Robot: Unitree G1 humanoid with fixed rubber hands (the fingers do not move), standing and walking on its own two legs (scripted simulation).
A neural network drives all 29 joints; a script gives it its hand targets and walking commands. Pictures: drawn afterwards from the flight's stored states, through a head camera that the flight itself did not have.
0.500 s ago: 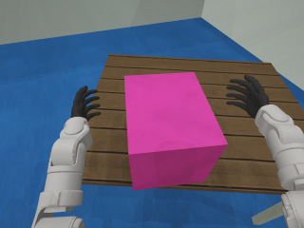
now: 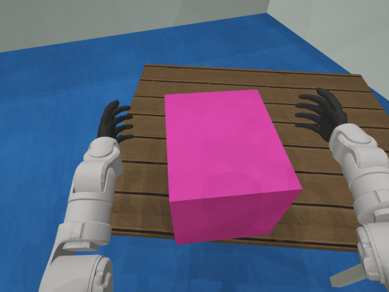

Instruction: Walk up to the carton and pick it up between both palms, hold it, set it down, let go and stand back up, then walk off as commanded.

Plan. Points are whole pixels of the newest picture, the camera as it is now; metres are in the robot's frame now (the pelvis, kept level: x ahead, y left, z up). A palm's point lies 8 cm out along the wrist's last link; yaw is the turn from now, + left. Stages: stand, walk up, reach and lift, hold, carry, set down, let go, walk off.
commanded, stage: reach and lift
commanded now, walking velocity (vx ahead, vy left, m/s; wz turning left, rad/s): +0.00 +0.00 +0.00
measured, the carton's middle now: (217, 165) +0.44 -0.01 -0.02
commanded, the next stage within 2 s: none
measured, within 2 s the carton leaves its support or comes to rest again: neither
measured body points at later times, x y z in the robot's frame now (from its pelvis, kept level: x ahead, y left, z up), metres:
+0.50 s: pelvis -0.01 -0.01 -0.02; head +0.06 +0.00 +0.43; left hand +0.39 +0.21 +0.02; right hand +0.46 -0.19 +0.05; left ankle +0.00 +0.13 -0.75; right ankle +0.00 -0.07 -0.75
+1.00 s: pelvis -0.01 -0.02 -0.03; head +0.07 -0.03 +0.42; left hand +0.40 +0.18 +0.01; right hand +0.47 -0.18 +0.03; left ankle +0.00 +0.13 -0.75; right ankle +0.00 -0.07 -0.75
